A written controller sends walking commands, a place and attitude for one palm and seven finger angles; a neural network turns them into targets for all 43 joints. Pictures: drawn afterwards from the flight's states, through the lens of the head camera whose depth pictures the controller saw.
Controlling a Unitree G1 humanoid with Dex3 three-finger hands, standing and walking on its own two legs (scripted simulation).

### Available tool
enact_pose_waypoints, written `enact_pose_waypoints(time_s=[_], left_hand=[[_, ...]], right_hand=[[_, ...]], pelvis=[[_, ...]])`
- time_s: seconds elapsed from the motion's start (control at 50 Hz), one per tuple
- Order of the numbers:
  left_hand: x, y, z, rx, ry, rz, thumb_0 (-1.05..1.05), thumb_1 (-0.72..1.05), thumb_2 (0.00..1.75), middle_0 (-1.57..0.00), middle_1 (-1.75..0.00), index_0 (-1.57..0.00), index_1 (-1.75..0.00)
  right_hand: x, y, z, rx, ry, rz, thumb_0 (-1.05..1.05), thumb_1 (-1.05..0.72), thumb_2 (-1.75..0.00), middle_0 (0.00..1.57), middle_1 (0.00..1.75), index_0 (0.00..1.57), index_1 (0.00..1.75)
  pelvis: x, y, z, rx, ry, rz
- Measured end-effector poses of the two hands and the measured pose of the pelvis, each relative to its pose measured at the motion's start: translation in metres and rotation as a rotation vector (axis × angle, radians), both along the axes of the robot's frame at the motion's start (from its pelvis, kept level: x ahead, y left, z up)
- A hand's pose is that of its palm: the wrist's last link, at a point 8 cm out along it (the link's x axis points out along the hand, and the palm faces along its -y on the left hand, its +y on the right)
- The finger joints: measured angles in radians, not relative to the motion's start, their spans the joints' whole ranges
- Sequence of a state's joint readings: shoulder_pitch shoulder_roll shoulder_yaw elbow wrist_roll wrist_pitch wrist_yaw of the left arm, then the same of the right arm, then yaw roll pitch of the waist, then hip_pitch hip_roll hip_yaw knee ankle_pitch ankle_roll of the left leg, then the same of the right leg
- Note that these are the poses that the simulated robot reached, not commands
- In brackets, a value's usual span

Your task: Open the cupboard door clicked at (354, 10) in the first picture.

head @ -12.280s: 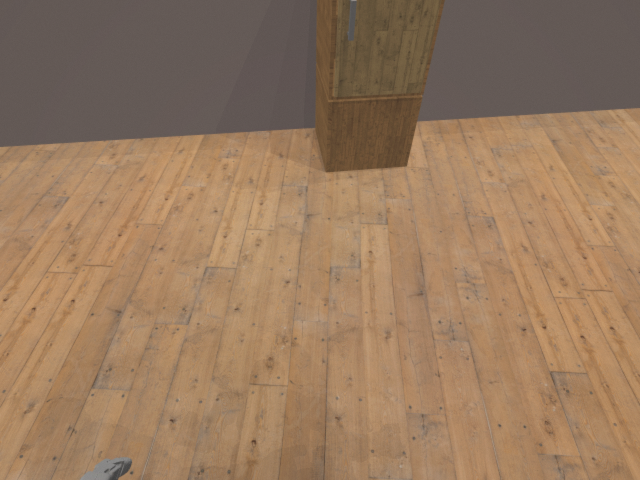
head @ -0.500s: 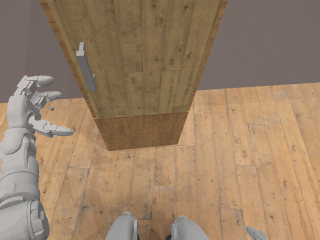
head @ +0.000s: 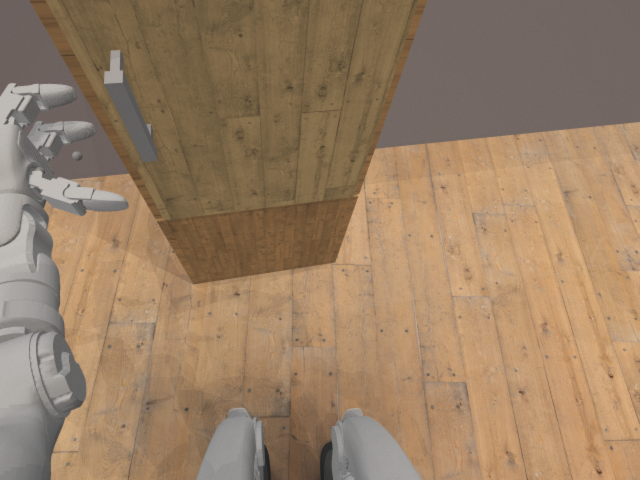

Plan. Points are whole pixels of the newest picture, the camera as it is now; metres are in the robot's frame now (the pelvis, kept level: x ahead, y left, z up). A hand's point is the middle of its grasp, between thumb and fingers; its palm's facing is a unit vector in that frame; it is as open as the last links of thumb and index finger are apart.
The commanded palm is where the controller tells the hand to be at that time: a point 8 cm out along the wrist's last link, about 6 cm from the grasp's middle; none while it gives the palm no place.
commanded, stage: move the hooked fingers beside the handle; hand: left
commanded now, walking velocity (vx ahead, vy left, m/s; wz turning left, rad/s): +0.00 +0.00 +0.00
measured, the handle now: (134, 110) +0.55 +0.21 +0.06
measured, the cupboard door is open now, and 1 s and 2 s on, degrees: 0 0 0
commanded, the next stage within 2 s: slide the fingers in behind the handle in 0.96 s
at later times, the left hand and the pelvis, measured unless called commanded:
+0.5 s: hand (76, 156) +0.49 +0.27 +0.05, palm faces +0.16 -0.99 -0.01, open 14.0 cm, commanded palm +0.47 +0.30 +0.05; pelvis +0.01 +0.00 +0.00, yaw -1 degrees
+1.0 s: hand (73, 154) +0.49 +0.27 +0.05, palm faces +0.15 -0.99 -0.03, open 14.0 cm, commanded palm +0.47 +0.30 +0.05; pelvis +0.00 +0.01 +0.00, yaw +0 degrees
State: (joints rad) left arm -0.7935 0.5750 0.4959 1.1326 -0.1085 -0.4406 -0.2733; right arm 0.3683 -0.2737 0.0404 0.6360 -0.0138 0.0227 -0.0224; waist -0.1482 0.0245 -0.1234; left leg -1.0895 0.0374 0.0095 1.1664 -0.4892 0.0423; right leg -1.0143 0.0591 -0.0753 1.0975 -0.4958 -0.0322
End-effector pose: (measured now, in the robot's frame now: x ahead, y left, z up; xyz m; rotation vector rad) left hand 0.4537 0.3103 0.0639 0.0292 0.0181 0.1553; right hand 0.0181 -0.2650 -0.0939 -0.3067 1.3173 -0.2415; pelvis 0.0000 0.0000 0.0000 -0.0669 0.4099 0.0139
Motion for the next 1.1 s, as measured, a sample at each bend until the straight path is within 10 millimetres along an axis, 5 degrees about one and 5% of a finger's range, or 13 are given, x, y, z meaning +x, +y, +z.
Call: enact_pose_waypoints(time_s=[0.28,0.76,1.1], left_hand=[[0.026,0.002,-0.004,-0.008,0.003,0.001,-0.01,-0.50,0.30,-0.30,-1.20,-0.30,-1.20],[0.004,0.007,-0.011,-0.037,0.048,-0.028,-0.01,-0.50,0.30,-0.30,-1.20,-0.30,-1.20],[0.011,0.009,-0.010,-0.024,0.004,-0.011,-0.01,-0.50,0.30,-0.30,-1.20,-0.30,-1.20]], right_hand=[[-0.012,0.000,0.002,-0.013,0.067,-0.025,0.01,-0.91,-0.90,0.20,0.30,0.21,0.30],[0.019,0.006,0.004,-0.006,0.003,0.016,0.01,-0.91,-0.90,0.20,0.30,0.21,0.30],[-0.006,0.010,-0.003,0.000,0.061,-0.006,0.01,-0.91,-0.90,0.20,0.30,0.21,0.30]], pelvis=[[0.004,0.001,-0.003,-0.010,0.035,-0.006],[0.005,0.006,0.002,-0.017,0.007,0.010],[0.000,0.007,-0.004,-0.020,0.023,0.003]])
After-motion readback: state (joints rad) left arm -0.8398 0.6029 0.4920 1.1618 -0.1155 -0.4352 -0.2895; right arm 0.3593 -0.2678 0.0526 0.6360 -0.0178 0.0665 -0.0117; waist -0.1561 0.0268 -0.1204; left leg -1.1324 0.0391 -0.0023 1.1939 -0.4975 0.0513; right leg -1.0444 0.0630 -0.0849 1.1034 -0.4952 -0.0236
